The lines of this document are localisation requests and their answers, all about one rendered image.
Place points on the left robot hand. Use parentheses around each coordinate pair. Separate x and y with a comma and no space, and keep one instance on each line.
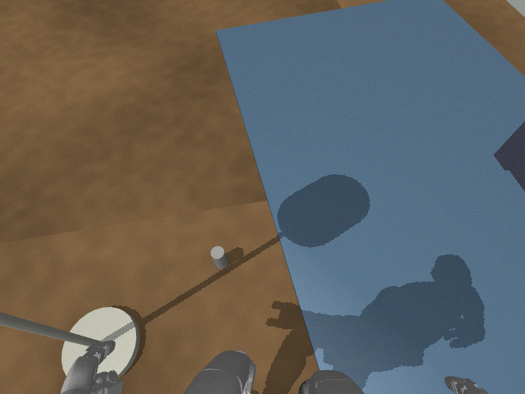
(83,373)

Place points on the floor lamp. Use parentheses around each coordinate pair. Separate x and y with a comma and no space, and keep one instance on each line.
(100,325)

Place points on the can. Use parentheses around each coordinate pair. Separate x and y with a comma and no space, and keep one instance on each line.
(219,257)

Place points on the right robot hand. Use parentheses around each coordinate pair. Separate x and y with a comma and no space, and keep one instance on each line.
(463,386)

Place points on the armchair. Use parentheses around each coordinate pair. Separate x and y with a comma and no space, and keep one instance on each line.
(511,155)

